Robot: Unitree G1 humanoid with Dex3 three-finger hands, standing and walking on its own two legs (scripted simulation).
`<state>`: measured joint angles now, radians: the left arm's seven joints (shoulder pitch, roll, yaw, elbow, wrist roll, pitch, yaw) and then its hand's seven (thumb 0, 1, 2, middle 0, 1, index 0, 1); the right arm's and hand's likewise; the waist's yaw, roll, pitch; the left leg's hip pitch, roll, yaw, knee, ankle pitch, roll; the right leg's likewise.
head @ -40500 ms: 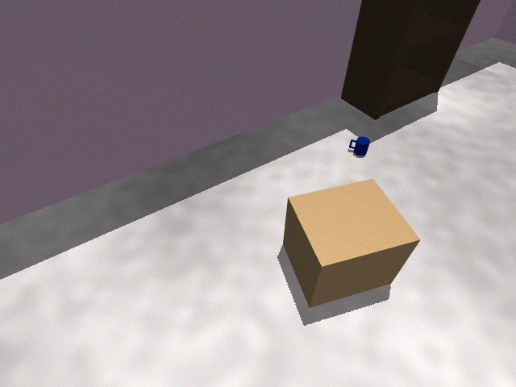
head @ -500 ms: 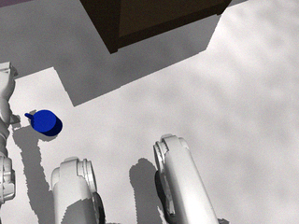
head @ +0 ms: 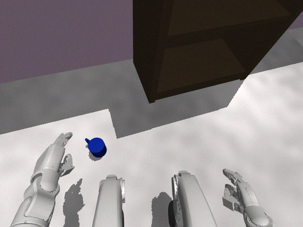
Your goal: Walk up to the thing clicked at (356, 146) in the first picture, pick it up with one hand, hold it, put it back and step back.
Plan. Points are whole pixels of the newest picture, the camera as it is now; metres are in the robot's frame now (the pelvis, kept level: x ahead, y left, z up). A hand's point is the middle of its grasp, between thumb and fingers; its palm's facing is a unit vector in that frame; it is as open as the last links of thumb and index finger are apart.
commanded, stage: home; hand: left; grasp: from above
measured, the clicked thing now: (95, 146) +0.50 +0.25 -0.49
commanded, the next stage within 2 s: none
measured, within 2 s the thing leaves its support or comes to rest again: neither
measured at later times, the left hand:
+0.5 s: hand (50, 183) +0.24 +0.18 +0.11, palm faces +0.10 -0.97 -0.22, open 7.4 cm
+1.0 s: hand (42, 190) +0.23 +0.18 +0.13, palm faces +0.11 -0.98 -0.19, open 7.4 cm
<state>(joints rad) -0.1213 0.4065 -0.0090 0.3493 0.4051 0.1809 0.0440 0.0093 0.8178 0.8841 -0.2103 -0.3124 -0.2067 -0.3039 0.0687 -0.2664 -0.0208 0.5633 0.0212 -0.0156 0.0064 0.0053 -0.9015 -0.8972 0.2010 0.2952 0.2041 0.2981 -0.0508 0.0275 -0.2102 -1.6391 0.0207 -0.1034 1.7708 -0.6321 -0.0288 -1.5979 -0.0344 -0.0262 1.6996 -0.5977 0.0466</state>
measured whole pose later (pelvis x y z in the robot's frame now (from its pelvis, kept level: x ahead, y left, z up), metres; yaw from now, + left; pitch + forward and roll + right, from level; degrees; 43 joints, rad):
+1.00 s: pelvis +0.08 -0.01 +0.18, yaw +3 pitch +10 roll -3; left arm 0.50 0.22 0.03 -0.15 -0.05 0.47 0.02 0.02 0.90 0.90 -0.20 -0.30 -0.20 -0.29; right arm 0.26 -0.22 0.04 0.53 0.01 -0.24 -0.18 0.01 -0.90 -0.90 0.20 0.30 0.21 0.30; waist -0.03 0.04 -0.16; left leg -0.71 0.04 -0.08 1.03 -0.50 -0.03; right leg -0.67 -0.03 -0.06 0.96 -0.47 0.03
